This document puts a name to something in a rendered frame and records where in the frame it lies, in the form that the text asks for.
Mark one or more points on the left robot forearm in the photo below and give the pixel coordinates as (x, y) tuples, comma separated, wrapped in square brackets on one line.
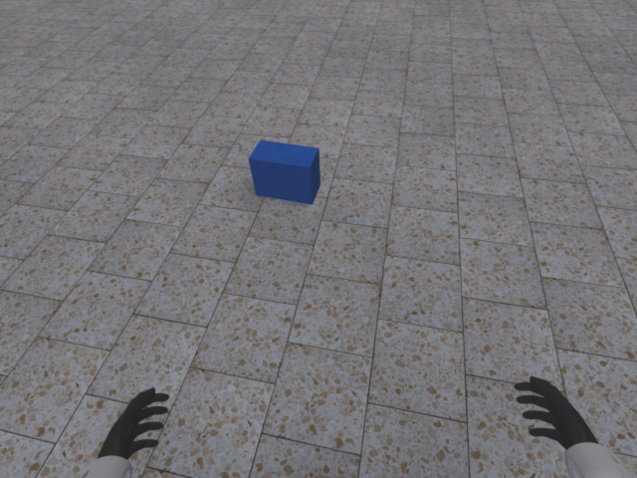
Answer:
[(108, 467)]

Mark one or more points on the right robot forearm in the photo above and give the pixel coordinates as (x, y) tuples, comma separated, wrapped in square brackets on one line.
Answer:
[(592, 460)]

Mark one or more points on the left robot hand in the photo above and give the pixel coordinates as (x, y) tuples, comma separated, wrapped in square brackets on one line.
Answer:
[(119, 441)]

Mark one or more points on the carton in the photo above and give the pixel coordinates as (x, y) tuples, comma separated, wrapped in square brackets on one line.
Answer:
[(285, 171)]

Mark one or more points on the right robot hand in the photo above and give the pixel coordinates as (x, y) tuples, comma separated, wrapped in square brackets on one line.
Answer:
[(570, 427)]

